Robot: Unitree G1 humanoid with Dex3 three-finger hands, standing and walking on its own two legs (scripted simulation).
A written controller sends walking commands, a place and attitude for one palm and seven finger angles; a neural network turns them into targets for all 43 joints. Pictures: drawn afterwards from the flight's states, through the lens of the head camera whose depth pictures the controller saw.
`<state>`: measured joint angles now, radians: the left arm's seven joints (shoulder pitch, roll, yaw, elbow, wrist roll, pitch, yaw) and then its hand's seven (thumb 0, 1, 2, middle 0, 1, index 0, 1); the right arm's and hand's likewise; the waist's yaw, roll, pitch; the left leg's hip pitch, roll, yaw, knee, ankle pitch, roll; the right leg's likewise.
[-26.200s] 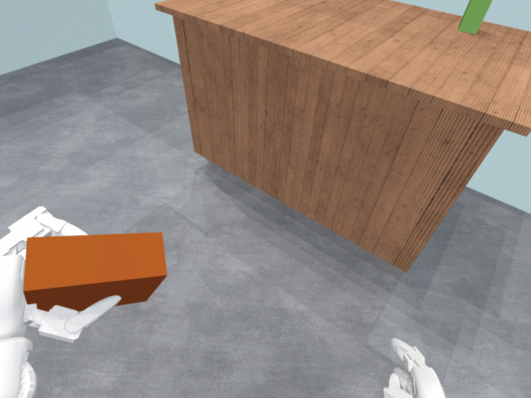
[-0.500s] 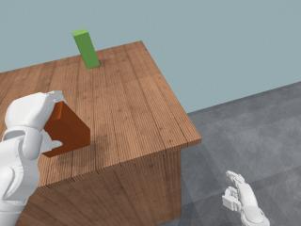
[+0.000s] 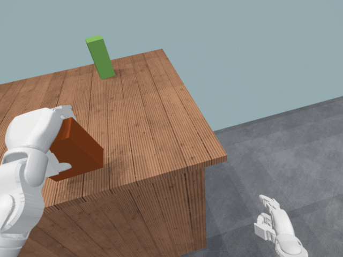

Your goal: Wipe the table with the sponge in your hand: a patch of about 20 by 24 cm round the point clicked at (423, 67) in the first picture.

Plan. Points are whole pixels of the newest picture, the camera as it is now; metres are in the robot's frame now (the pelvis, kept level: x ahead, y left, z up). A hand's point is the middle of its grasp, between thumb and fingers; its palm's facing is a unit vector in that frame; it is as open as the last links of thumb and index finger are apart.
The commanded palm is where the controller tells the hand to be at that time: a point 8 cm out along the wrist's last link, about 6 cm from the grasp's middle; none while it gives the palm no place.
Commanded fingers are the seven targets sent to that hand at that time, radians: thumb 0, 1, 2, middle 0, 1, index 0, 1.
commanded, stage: lower the sponge onto the table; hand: left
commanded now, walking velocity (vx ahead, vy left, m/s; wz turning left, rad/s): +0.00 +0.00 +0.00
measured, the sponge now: (69, 156) +0.25 +0.28 +0.15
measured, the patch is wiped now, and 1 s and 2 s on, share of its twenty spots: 0.05 0.05 0.15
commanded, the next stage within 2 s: wipe forward along the first lane in 1.18 s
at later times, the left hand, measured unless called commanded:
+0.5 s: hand (63, 143) +0.26 +0.28 +0.19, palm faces +0.12 -0.03 -0.99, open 9.7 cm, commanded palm +0.21 +0.29 +0.27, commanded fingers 0.00 0.10 1.30 -1.20 -1.60 -1.20 -1.60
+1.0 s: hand (60, 150) +0.25 +0.29 +0.17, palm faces +0.10 -0.04 -0.99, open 9.7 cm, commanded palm +0.21 +0.30 +0.24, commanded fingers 0.00 0.10 1.30 -1.20 -1.60 -1.20 -1.60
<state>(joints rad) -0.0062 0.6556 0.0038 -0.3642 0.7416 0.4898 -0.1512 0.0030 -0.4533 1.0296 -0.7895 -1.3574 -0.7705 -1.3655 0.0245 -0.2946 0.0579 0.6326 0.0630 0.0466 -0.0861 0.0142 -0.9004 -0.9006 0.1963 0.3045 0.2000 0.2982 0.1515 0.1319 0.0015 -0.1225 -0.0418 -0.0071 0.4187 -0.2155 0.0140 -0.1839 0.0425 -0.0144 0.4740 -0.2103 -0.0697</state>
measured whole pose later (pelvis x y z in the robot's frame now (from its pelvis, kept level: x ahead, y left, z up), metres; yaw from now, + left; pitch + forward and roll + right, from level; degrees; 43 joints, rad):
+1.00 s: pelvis +0.01 +0.00 +0.00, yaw +0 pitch -4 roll +1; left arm 0.03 0.64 0.02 -0.26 0.78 0.40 -0.14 0.00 -0.45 1.03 -0.79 -1.36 -0.77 -1.37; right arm 0.04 -0.29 0.05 0.65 0.05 0.02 -0.08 0.01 -0.90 -0.90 0.20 0.30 0.20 0.30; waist 0.13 0.13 0.00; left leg -0.13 -0.04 -0.01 0.44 -0.24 0.01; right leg -0.19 0.05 -0.01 0.48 -0.22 -0.07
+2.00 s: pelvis +0.01 -0.01 +0.00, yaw +2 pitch -2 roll +1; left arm -0.22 0.66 0.02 0.14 0.84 0.27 -0.16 0.01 -0.51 1.10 -0.81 -1.35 -0.79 -1.34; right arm 0.13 -0.32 0.03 0.69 0.06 0.05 -0.10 0.01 -0.90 -0.90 0.20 0.30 0.20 0.30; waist 0.09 0.13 -0.01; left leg -0.19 -0.03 -0.05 0.46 -0.24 0.01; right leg -0.22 0.06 -0.05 0.47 -0.22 -0.09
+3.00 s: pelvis +0.01 -0.02 -0.01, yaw +2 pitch +6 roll +0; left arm -0.71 0.78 0.04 0.87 0.94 -0.02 -0.13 0.02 -0.56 1.14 -0.83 -1.33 -0.81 -1.35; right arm 0.25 -0.32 0.01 0.70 0.09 0.12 -0.09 0.01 -0.90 -0.90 0.20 0.30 0.20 0.30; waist 0.01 0.09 -0.06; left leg -0.39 -0.02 -0.05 0.55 -0.27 0.03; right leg -0.41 0.07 -0.06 0.52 -0.22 -0.09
